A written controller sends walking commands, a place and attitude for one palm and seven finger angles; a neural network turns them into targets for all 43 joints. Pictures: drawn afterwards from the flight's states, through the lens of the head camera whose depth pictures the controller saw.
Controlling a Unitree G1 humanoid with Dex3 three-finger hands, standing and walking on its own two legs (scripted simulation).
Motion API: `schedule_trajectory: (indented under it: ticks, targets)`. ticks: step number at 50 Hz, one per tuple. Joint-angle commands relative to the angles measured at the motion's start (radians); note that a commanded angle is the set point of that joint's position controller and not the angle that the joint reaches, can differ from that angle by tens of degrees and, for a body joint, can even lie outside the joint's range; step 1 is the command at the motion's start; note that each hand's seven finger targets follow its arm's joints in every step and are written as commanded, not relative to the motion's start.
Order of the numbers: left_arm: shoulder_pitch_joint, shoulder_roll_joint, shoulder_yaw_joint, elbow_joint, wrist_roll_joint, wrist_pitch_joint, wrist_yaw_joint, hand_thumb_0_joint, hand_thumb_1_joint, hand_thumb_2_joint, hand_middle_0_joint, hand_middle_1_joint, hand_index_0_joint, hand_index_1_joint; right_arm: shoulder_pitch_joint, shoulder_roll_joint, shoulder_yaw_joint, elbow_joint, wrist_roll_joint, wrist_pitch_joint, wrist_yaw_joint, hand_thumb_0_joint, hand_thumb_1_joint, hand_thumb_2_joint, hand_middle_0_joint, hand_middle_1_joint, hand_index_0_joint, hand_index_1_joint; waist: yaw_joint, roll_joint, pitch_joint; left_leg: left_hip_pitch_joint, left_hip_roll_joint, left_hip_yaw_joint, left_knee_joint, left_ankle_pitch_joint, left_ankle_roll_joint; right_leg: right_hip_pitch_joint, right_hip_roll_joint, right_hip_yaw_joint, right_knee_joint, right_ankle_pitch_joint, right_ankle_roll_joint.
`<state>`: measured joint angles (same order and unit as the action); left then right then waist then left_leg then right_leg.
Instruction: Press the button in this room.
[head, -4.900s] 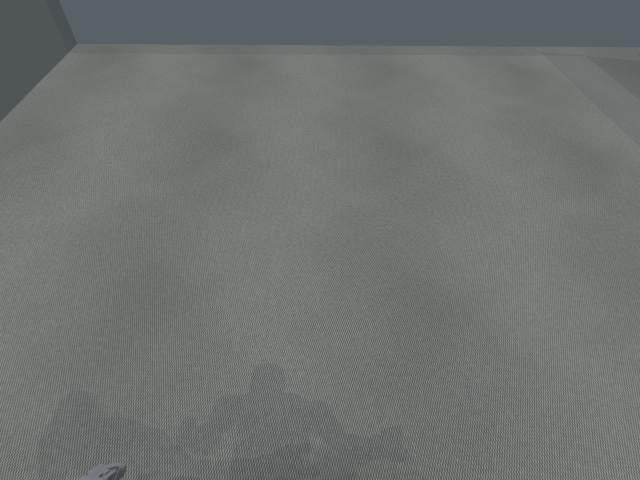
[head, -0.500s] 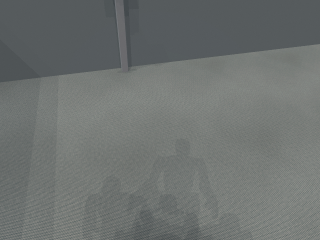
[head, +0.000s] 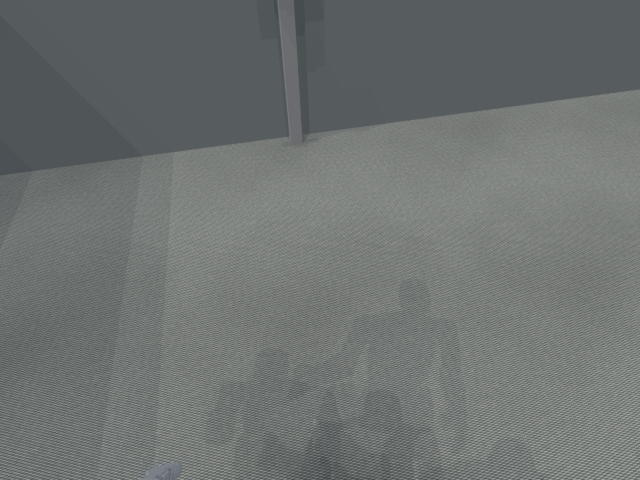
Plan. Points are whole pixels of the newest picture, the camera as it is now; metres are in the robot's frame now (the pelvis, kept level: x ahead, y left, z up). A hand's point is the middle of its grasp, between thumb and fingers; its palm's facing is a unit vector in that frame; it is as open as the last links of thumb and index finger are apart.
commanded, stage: turn or walk to find it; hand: left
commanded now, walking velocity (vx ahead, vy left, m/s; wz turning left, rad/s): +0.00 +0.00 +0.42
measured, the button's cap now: out of the picture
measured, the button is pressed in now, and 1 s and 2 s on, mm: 0 0 0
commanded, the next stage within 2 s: none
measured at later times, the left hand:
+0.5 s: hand out of the picture -0.06 +0.25 -0.19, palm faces +0.28 -0.93 -0.24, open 7.4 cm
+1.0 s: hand out of the picture -0.01 +0.22 -0.14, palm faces +0.42 -0.86 -0.28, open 7.4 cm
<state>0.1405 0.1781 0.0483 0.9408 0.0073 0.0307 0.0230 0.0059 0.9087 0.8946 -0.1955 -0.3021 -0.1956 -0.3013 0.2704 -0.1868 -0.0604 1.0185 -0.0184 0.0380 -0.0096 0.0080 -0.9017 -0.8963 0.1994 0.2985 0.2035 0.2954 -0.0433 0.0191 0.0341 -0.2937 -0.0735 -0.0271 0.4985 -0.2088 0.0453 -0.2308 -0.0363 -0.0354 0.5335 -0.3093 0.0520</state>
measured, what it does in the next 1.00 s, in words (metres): steps on the spot, turning left: left foot, then right foot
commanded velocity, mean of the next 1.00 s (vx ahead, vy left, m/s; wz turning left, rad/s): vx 0.00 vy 0.00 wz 0.42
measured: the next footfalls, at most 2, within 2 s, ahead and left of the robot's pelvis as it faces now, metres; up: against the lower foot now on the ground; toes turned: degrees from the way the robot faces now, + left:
left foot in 0.40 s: -0.01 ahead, +0.14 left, +0.00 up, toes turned +16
right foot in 0.90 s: +0.05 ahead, -0.08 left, +0.00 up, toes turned +20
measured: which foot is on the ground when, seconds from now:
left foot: down 0.00-0.02, up 0.04-0.38, down 0.40-0.90, up 0.92-1.00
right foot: down 0.00-0.42, up 0.44-0.88, down 0.90-1.00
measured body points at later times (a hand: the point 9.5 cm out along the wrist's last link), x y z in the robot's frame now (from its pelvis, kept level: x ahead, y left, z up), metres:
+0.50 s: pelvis -0.03 +0.04 -0.01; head +0.01 +0.07 +0.44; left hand -0.07 +0.30 -0.17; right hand +0.14 -0.19 -0.13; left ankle -0.05 +0.13 -0.73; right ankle -0.03 -0.12 -0.69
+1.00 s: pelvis -0.03 -0.01 +0.00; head +0.00 -0.03 +0.45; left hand -0.03 +0.26 -0.11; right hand +0.09 -0.22 -0.17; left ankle -0.08 +0.12 -0.68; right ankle +0.01 -0.09 -0.73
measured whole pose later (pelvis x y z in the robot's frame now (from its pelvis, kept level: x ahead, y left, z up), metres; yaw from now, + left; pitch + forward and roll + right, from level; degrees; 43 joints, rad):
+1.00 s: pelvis -0.03 -0.01 +0.00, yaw +26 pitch -1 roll +1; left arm 0.16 0.16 0.03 0.89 0.02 0.02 0.02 0.00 0.91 0.89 -0.20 -0.30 -0.20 -0.30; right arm 0.26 -0.24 -0.08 0.99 -0.02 0.08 0.01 0.01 -0.90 -0.90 0.20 0.30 0.20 0.30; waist -0.04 0.06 0.05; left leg -0.45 -0.06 -0.06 0.96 -0.43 -0.02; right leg -0.24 -0.04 -0.09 0.55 -0.30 -0.03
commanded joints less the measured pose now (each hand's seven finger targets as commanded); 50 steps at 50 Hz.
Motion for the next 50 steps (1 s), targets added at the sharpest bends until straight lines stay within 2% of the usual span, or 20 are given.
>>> schedule_trajectory:
  ticks: [1,2,5,7,13,16,18,19,21,22,25,27,36,40,43,44,45,46,48,50]
  targets:
    - [0.132,0.251,0.049,-0.049,0.020,-0.030,0.023,0.000,0.900,0.900,-0.200,-0.300,-0.200,-0.300,-0.043,-0.092,-0.032,-0.127,0.006,-0.016,0.010,0.000,-0.900,-0.900,0.200,0.300,0.200,0.300,0.082,-0.265,-0.039,-0.262,0.009,-0.013,0.318,-0.317,-0.067,0.154,-0.434,0.346,-0.286,0.177,-0.201]
    - [0.100,0.234,0.053,-0.058,0.012,-0.034,0.024,0.000,0.900,0.900,-0.200,-0.300,-0.200,-0.300,-0.056,-0.129,-0.045,-0.121,-0.008,0.006,0.009,0.000,-0.900,-0.900,0.200,0.300,0.200,0.300,0.074,-0.300,-0.009,-0.256,0.053,-0.054,0.482,-0.340,-0.066,0.041,-0.420,0.333,-0.312,0.127,-0.220]
    - [-0.001,0.156,0.028,-0.080,0.012,-0.039,0.019,0.000,0.900,0.900,-0.200,-0.300,-0.200,-0.300,-0.009,-0.114,-0.046,-0.076,-0.005,0.018,0.024,0.000,-0.900,-0.900,0.200,0.300,0.200,0.300,0.003,-0.122,0.044,-0.261,0.090,-0.027,0.679,-0.185,-0.084,-0.004,-0.286,0.128,-0.259,0.220,-0.177]
    - [0.031,0.155,0.027,-0.075,0.015,-0.046,0.018,0.000,0.900,0.900,-0.200,-0.300,-0.200,-0.300,-0.012,-0.106,-0.040,-0.078,-0.004,0.017,0.025,0.000,-0.900,-0.900,0.200,0.300,0.200,0.300,0.017,-0.163,0.016,-0.255,0.097,-0.002,0.664,-0.171,-0.104,0.051,-0.271,0.067,-0.228,0.329,-0.174]
    - [0.146,0.218,0.041,-0.028,0.026,-0.038,0.011,0.000,0.900,0.900,-0.200,-0.300,-0.200,-0.300,-0.151,-0.096,-0.020,-0.119,0.005,0.011,0.024,0.000,-0.900,-0.900,0.200,0.300,0.200,0.300,0.082,-0.202,-0.002,-0.168,0.101,0.071,0.391,-0.249,-0.113,0.118,-0.303,0.028,-0.155,0.524,-0.195]
    - [0.144,0.245,0.051,-0.020,0.028,-0.031,0.008,0.000,0.900,0.900,-0.200,-0.300,-0.200,-0.300,-0.140,-0.097,-0.014,-0.124,0.011,0.000,0.023,0.000,-0.900,-0.900,0.200,0.300,0.200,0.300,0.079,-0.238,-0.045,-0.089,0.088,0.108,0.220,-0.231,-0.101,0.147,-0.304,0.003,-0.090,0.573,-0.178]
    - [0.134,0.249,0.053,-0.018,0.020,-0.025,0.006,0.000,0.900,0.900,-0.200,-0.300,-0.200,-0.300,-0.097,-0.115,-0.014,-0.114,0.009,-0.009,0.020,0.000,-0.900,-0.900,0.200,0.300,0.200,0.300,0.051,-0.221,-0.077,0.036,0.081,0.130,0.037,-0.086,-0.091,0.111,-0.283,-0.043,-0.015,0.530,-0.124]
    - [0.128,0.236,0.050,-0.024,0.011,-0.019,0.004,0.000,0.900,0.900,-0.200,-0.300,-0.200,-0.300,-0.060,-0.151,-0.020,-0.106,0.006,-0.017,0.022,0.000,-0.900,-0.900,0.200,0.300,0.200,0.300,0.026,-0.142,-0.095,0.161,0.108,0.105,-0.087,0.050,-0.077,0.029,-0.258,-0.083,0.074,0.437,-0.076]
    - [0.117,0.131,0.024,-0.082,0.009,-0.008,-0.003,0.000,0.900,0.900,-0.200,-0.300,-0.200,-0.300,0.022,-0.318,-0.056,-0.106,0.001,-0.022,0.017,0.000,-0.900,-0.900,0.200,0.300,0.200,0.300,-0.012,0.292,-0.126,0.321,0.485,-0.322,-0.149,0.569,0.116,-0.312,-0.084,-0.110,0.433,-0.346,0.027]
    - [0.044,0.145,0.023,-0.082,0.013,0.007,0.009,0.000,0.900,0.900,-0.200,-0.300,-0.200,-0.300,0.058,-0.299,-0.056,-0.079,-0.001,-0.025,0.001,0.000,-0.900,-0.900,0.200,0.300,0.200,0.300,-0.045,0.260,-0.128,0.258,0.470,-0.321,-0.155,0.549,0.138,-0.303,-0.084,-0.010,0.534,-0.334,0.020]
    - [0.053,0.149,0.034,-0.048,0.010,0.000,-0.009,0.000,0.900,0.900,-0.200,-0.300,-0.200,-0.300,-0.069,-0.224,-0.028,-0.114,-0.002,-0.031,-0.011,0.000,-0.900,-0.900,0.200,0.300,0.200,0.300,0.024,0.127,-0.065,0.202,0.349,-0.195,-0.146,0.472,0.112,-0.320,-0.086,0.016,0.611,-0.145,0.021]
    - [0.076,0.148,0.032,-0.035,0.009,0.000,-0.011,0.000,0.900,0.900,-0.200,-0.300,-0.200,-0.300,-0.079,-0.213,-0.024,-0.120,0.002,-0.038,-0.011,0.000,-0.900,-0.900,0.200,0.300,0.200,0.300,0.032,0.120,-0.068,0.208,0.310,-0.147,-0.150,0.511,0.101,-0.300,-0.079,0.012,0.590,-0.103,0.032]
    - [0.000,0.132,0.026,-0.086,0.005,0.003,-0.003,0.000,0.900,0.900,-0.200,-0.300,-0.200,-0.300,-0.025,-0.215,-0.037,-0.119,-0.006,-0.026,-0.005,0.000,-0.900,-0.900,0.200,0.300,0.200,0.300,0.006,0.113,-0.047,0.172,0.309,-0.278,-0.173,0.350,0.136,-0.242,-0.040,0.024,0.387,-0.135,0.034]
    - [0.021,0.121,0.023,-0.094,0.000,-0.006,0.001,0.000,0.900,0.900,-0.200,-0.300,-0.200,-0.300,-0.040,-0.216,-0.043,-0.125,-0.010,-0.019,-0.002,0.000,-0.900,-0.900,0.200,0.300,0.200,0.300,0.019,0.125,-0.048,0.097,0.284,-0.318,-0.141,0.362,0.127,-0.113,-0.001,0.009,0.199,-0.121,0.015]
    - [0.108,0.135,0.029,-0.078,-0.002,-0.019,0.006,0.000,0.900,0.900,-0.200,-0.300,-0.200,-0.300,-0.057,-0.202,-0.044,-0.136,-0.001,-0.016,0.002,0.000,-0.900,-0.900,0.200,0.300,0.200,0.300,0.066,0.099,-0.083,-0.017,0.222,-0.304,-0.064,0.267,0.070,0.096,-0.002,0.002,-0.082,0.073,0.003]
    - [0.130,0.182,0.038,-0.075,0.005,-0.030,0.012,0.000,0.900,0.900,-0.200,-0.300,-0.200,-0.300,-0.048,-0.160,-0.040,-0.139,0.007,-0.017,0.007,0.000,-0.900,-0.900,0.200,0.300,0.200,0.300,0.075,-0.013,-0.093,-0.136,0.159,-0.251,0.029,0.119,0.015,0.223,-0.100,0.096,-0.187,0.098,-0.023]
    - [0.141,0.271,0.055,-0.080,0.020,-0.038,0.019,0.000,0.900,0.900,-0.200,-0.300,-0.200,-0.300,-0.030,-0.099,-0.028,-0.159,0.012,-0.017,0.013,0.000,-0.900,-0.900,0.200,0.300,0.200,0.300,0.077,-0.270,-0.081,-0.302,0.013,-0.062,0.243,-0.207,-0.062,0.283,-0.358,0.350,-0.263,0.134,-0.124]
    - [0.130,0.284,0.055,-0.097,0.013,-0.032,0.017,0.000,0.900,0.900,-0.200,-0.300,-0.200,-0.300,-0.060,-0.138,-0.044,-0.167,-0.001,-0.004,0.009,0.000,-0.900,-0.900,0.200,0.300,0.200,0.300,0.092,-0.271,-0.062,-0.271,0.026,-0.054,0.449,-0.360,-0.071,0.118,-0.457,0.379,-0.292,0.127,-0.206]
    - [0.025,0.220,0.043,-0.116,0.010,-0.032,0.016,0.000,0.900,0.900,-0.200,-0.300,-0.200,-0.300,-0.047,-0.145,-0.052,-0.126,-0.006,0.017,0.019,0.000,-0.900,-0.900,0.200,0.300,0.200,0.300,0.039,-0.180,0.027,-0.259,0.065,-0.072,0.671,-0.253,-0.070,-0.036,-0.347,0.269,-0.313,0.009,-0.191]
    - [-0.031,0.166,0.028,-0.124,0.010,-0.038,0.014,0.000,0.900,0.900,-0.200,-0.300,-0.200,-0.300,0.011,-0.127,-0.047,-0.092,-0.006,0.021,0.029,0.000,-0.900,-0.900,0.200,0.300,0.200,0.300,-0.001,-0.151,0.041,-0.248,0.089,-0.038,0.720,-0.152,-0.088,-0.042,-0.269,0.116,-0.276,0.109,-0.156]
